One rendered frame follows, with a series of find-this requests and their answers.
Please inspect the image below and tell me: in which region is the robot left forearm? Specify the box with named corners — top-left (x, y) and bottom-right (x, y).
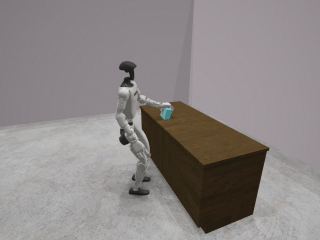
top-left (145, 97), bottom-right (164, 109)

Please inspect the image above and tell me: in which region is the robot left thigh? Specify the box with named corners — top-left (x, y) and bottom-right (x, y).
top-left (134, 122), bottom-right (150, 158)

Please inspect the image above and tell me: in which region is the robot right shin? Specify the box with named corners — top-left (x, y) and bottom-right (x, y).
top-left (133, 162), bottom-right (149, 191)

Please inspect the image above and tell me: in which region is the table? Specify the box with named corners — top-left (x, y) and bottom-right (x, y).
top-left (139, 101), bottom-right (270, 234)

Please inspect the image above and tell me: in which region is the robot left upper arm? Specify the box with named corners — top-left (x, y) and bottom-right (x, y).
top-left (131, 81), bottom-right (146, 104)

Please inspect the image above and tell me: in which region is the robot right forearm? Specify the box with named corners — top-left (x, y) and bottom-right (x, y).
top-left (116, 114), bottom-right (139, 143)

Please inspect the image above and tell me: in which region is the robot right upper arm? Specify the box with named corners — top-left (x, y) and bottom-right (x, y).
top-left (115, 88), bottom-right (130, 120)

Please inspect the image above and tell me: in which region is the robot right hand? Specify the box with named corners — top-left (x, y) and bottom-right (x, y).
top-left (133, 140), bottom-right (150, 160)

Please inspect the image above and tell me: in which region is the sponge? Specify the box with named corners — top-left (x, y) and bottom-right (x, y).
top-left (160, 108), bottom-right (172, 120)

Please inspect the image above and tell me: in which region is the robot left hand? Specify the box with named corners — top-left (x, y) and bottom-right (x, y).
top-left (160, 102), bottom-right (175, 115)

